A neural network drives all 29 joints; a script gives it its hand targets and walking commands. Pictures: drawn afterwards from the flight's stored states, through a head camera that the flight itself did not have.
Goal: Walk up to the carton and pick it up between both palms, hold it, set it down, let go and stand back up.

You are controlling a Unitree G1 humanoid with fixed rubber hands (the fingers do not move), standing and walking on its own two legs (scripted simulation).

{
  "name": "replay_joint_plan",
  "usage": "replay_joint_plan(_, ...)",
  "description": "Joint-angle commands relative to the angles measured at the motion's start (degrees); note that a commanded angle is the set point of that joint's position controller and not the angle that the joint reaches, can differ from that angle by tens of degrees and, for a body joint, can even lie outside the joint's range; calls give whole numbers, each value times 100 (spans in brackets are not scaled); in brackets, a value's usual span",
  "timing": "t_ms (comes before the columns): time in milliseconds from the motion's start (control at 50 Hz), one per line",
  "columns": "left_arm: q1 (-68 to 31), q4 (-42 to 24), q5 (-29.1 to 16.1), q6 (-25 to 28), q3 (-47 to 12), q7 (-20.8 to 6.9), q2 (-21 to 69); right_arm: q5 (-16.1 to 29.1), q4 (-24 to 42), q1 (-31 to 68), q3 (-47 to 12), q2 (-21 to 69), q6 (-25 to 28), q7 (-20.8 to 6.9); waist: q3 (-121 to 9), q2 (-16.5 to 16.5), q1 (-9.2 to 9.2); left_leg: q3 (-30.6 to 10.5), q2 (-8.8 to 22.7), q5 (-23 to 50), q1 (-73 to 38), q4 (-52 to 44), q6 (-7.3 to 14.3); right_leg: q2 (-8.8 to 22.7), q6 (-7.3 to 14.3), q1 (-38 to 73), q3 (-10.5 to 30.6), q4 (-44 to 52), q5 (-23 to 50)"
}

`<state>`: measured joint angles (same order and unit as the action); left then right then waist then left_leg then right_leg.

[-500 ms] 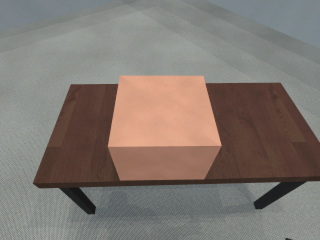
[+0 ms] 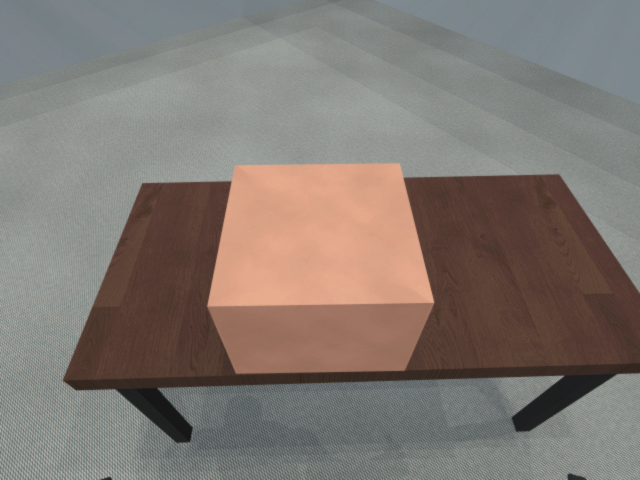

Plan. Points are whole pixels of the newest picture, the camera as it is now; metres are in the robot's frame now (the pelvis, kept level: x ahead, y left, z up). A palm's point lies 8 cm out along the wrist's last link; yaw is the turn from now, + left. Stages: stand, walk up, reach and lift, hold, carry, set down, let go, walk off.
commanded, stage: walk up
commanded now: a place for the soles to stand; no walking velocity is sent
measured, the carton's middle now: (318, 267) +0.47 +0.02 -0.08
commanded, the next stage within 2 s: reach and lift in 0.90 s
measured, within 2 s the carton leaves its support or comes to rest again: neither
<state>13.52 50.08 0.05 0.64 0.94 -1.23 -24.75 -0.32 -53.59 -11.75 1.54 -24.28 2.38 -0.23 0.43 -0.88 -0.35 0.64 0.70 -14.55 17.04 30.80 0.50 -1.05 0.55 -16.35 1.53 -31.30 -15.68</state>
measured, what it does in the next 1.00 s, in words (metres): stands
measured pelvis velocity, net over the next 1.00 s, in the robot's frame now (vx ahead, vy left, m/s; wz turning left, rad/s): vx -0.01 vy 0.00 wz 0.00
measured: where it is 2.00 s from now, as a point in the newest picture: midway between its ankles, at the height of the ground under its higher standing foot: outside the picture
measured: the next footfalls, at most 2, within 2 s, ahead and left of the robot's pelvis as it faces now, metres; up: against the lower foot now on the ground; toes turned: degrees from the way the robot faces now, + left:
none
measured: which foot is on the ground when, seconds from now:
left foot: down 0.00-1.00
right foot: down 0.00-1.00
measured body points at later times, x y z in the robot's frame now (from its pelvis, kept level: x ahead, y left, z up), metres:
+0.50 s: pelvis -0.01 +0.00 +0.00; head +0.00 +0.00 +0.45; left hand +0.07 +0.32 -0.11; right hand +0.09 -0.33 -0.10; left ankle +0.02 +0.12 -0.73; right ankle +0.01 -0.11 -0.73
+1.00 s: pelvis -0.01 +0.00 -0.01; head +0.01 +0.00 +0.44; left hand +0.09 +0.32 -0.11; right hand +0.10 -0.33 -0.11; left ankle +0.02 +0.12 -0.73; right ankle +0.01 -0.11 -0.73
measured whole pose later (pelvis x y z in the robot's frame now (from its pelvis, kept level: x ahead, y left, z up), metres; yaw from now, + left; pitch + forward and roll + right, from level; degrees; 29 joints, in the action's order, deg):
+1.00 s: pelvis -0.01 +0.00 -0.01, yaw +0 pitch -2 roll +1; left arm 9.3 44.5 0.1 -13.5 0.9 0.3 -24.7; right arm -3.1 -57.4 -6.3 5.5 -23.9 7.1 -2.8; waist 4.8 -0.9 -0.3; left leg 0.6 0.7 -17.6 17.0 34.3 0.3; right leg -1.0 0.9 -16.4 1.4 -34.8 -16.6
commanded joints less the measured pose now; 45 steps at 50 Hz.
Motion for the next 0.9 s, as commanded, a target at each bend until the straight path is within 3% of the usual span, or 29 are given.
replay_joint_plan(0, -502, 39, 79, 131, 217, 62, -877, -33, 102, 373, 131, -1044, 137, 57, -533, 86, 43, -732, 627, 546, -632, -739, 224, 712, 240, 369, 566, 856, 491)
replay_joint_plan(160, -493, 91, 77, 141, 205, 65, -911, -46, 35, 403, 118, -1048, 142, 53, -524, 103, 21, -738, 622, 536, -627, -792, 212, 700, 226, 430, 573, 891, 583)
replay_joint_plan(200, -541, 118, 54, 102, 216, 77, -877, 31, 40, 414, 77, -1036, 135, 86, -524, -26, 14, -716, 649, 1416, -686, -640, 189, 716, 208, 509, 554, 817, 1354)
replay_joint_plan(260, -562, 133, 31, 78, 224, 87, -907, 31, 30, 388, 78, -1035, 130, 103, -641, -38, 35, -693, 641, 1491, -755, -631, 178, 745, 192, 603, 556, 793, 1487)
replay_joint_plan(380, -595, 138, 64, 52, 219, 70, -881, 6, 39, 483, 65, -1020, 100, 96, -423, 108, 17, -766, 654, 879, -610, -800, 199, 714, 169, 385, 588, 923, 835)
replay_joint_plan(540, -602, 198, 69, 54, 220, 45, -897, -25, -47, 542, 64, -1020, 88, 73, -148, -31, 10, -864, 625, -157, -409, -1023, 174, 713, 191, 126, 690, 1138, -42)
replay_joint_plan(600, -569, 217, 85, 63, 215, 44, -878, -36, -72, 542, 78, -1043, 94, 60, -177, 114, -1, -848, 648, -99, -433, -1019, 173, 713, 202, 124, 677, 1121, 13)
replay_joint_plan(640, -642, 238, 83, 63, 215, 46, -873, -23, -54, 562, 71, -1028, 103, 62, -265, -43, 23, -858, 652, 120, -502, -984, 197, 691, 172, 202, 651, 1088, 194)
replay_joint_plan(760, -631, 222, 58, 81, 202, 67, -868, -16, -106, 494, 52, -1034, 97, 79, -431, 56, 27, -754, 634, 736, -660, -875, 174, 727, 180, 426, 644, 1063, 748)
replay_joint_plan(880, -670, 228, 68, 65, 193, 76, -872, -10, -109, 512, 51, -1019, 85, 82, -373, -47, 28, -710, 619, 734, -628, -876, 162, 748, 184, 407, 672, 1035, 769)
